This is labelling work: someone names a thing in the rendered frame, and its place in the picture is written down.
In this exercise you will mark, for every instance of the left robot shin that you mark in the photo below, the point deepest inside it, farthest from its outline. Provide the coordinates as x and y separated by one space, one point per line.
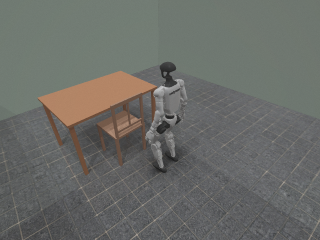
157 154

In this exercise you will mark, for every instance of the left robot hand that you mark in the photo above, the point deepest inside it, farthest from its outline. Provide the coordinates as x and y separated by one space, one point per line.
149 136

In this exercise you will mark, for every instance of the left robot forearm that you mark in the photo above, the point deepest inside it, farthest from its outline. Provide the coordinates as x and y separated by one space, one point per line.
156 121

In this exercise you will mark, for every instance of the table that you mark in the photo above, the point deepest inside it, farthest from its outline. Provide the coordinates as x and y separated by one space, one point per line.
84 101

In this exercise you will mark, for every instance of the right robot hand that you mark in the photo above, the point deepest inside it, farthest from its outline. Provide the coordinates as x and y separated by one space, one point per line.
181 116

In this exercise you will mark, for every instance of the left robot upper arm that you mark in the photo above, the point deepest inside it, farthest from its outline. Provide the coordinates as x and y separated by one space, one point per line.
158 95

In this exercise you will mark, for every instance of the chair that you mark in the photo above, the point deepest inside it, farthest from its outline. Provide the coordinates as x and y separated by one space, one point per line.
122 124

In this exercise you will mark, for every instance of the robot left thigh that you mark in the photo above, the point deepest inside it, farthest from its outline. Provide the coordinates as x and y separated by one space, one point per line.
160 129

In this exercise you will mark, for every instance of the right robot forearm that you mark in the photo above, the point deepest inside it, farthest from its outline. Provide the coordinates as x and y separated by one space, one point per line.
182 107

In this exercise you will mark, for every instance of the right robot upper arm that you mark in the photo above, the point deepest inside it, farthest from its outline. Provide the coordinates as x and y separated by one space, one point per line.
183 97

